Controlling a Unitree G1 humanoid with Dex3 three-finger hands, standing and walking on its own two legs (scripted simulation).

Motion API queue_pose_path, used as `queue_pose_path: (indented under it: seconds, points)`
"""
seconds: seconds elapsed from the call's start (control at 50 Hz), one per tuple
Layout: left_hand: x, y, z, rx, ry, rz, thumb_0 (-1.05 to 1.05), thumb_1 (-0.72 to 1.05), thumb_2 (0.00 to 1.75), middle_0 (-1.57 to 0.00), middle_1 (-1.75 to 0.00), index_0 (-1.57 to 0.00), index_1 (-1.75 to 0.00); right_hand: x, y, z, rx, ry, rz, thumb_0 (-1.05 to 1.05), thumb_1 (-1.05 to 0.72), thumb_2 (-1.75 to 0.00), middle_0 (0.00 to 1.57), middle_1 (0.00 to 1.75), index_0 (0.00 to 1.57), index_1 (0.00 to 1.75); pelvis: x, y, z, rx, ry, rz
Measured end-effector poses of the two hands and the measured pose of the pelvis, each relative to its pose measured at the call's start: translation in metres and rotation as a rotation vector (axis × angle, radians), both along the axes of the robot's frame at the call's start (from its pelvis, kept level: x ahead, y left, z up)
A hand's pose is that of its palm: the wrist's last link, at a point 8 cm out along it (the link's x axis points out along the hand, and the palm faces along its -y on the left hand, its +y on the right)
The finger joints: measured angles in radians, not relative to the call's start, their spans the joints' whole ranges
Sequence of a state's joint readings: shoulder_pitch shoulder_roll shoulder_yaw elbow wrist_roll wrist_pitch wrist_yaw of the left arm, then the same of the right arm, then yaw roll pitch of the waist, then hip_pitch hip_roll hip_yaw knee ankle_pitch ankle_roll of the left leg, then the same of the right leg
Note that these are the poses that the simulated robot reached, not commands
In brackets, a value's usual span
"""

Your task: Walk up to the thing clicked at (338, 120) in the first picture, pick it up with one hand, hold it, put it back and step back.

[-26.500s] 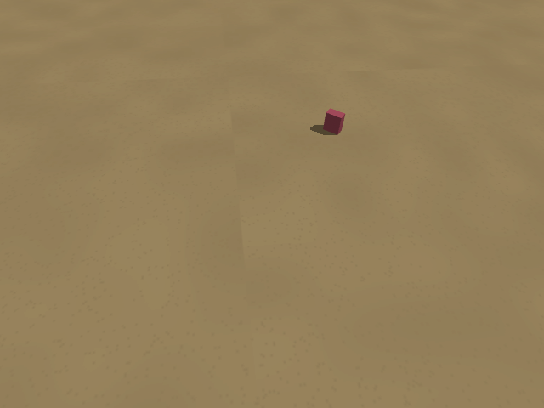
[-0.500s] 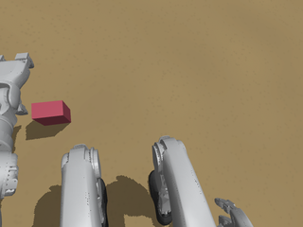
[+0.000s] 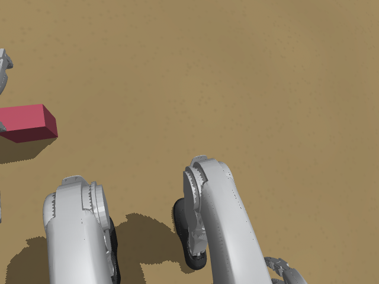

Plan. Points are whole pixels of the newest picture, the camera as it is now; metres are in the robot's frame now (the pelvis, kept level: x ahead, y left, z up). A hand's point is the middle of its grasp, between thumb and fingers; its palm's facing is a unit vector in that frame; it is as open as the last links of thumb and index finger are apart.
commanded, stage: home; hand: left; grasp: from above
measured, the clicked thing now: (28, 124) +0.48 +0.29 -0.29
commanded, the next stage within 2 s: none
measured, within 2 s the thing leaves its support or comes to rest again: neither
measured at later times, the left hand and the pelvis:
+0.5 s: hand out of the picture +0.39 +0.27 +0.02, palm faces -0.35 -0.46 -0.82, open 9.2 cm; pelvis +0.02 +0.00 +0.14, yaw +3 degrees
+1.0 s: hand out of the picture +0.26 +0.22 +0.22, palm faces +0.06 -0.93 -0.36, open 7.4 cm; pelvis +0.06 +0.00 +0.31, yaw +8 degrees
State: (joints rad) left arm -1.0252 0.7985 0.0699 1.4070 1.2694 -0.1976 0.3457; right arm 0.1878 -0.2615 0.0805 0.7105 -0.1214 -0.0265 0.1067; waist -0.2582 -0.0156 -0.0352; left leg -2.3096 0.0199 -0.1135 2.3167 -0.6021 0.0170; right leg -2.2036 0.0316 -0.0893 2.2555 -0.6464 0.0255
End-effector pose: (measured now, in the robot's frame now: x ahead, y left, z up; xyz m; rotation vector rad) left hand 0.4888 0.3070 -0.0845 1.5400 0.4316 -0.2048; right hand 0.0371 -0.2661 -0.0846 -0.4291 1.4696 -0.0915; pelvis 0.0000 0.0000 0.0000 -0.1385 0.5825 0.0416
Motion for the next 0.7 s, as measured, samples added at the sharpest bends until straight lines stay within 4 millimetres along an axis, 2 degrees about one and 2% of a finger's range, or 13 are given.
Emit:
queue_pose_path:
  seconds: [0.06, 0.14, 0.2, 0.28, 0.4, 0.54, 0.7]
  points:
    - [0.004, -0.002, 0.008, 0.008, -0.032, 0.017, 0.00, -0.43, 0.94, -0.18, -0.91, -0.17, -0.90, -0.001, 0.009, -0.005, 0.030, -0.002, -0.033, 0.00, -0.90, -0.90, 0.20, 0.30, 0.20, 0.30, 0.002, 0.001, 0.002, 0.002, 0.014, -0.002]
    - [0.003, -0.007, 0.029, 0.008, -0.017, 0.043, 0.00, -0.39, 0.92, -0.20, -0.87, -0.19, -0.87, 0.004, 0.019, -0.001, 0.071, -0.012, -0.071, 0.00, -0.90, -0.89, 0.20, 0.30, 0.21, 0.30, 0.006, 0.002, 0.016, 0.006, 0.034, -0.001]
    - [-0.002, -0.010, 0.047, -0.009, 0.009, 0.058, 0.00, -0.32, 0.92, -0.21, -0.81, -0.20, -0.81, 0.011, 0.023, 0.009, 0.093, -0.033, -0.092, 0.00, -0.90, -0.89, 0.20, 0.30, 0.21, 0.30, 0.009, 0.003, 0.032, 0.009, 0.044, 0.001]
    - [-0.017, -0.014, 0.076, -0.071, 0.023, 0.090, 0.00, -0.14, 0.91, -0.22, -0.71, -0.21, -0.71, 0.026, 0.022, 0.031, 0.107, -0.075, -0.106, 0.00, -0.89, -0.89, 0.20, 0.30, 0.21, 0.30, 0.013, 0.003, 0.057, 0.013, 0.046, 0.005]
    - [-0.058, -0.014, 0.126, -0.235, 0.014, 0.181, 0.00, 0.22, 0.89, -0.22, -0.54, -0.21, -0.55, 0.065, 0.015, 0.074, 0.099, -0.166, -0.081, 0.00, -0.90, -0.89, 0.20, 0.30, 0.21, 0.30, 0.018, 0.003, 0.102, 0.021, 0.025, 0.017]
    - [-0.121, -0.014, 0.176, -0.415, 0.034, 0.330, 0.00, 0.62, 0.87, -0.21, -0.38, -0.21, -0.38, 0.128, 0.014, 0.133, 0.091, -0.340, -0.006, 0.00, -0.90, -0.90, 0.20, 0.30, 0.20, 0.30, 0.021, 0.001, 0.155, 0.038, -0.029, 0.038]
    - [-0.182, -0.024, 0.233, -0.622, 0.032, 0.519, 0.01, 0.83, 0.89, -0.21, -0.31, -0.21, -0.32, 0.192, 0.032, 0.205, 0.120, -0.563, 0.063, 0.01, -0.90, -0.90, 0.20, 0.30, 0.20, 0.30, 0.029, 0.000, 0.211, 0.058, -0.107, 0.065]
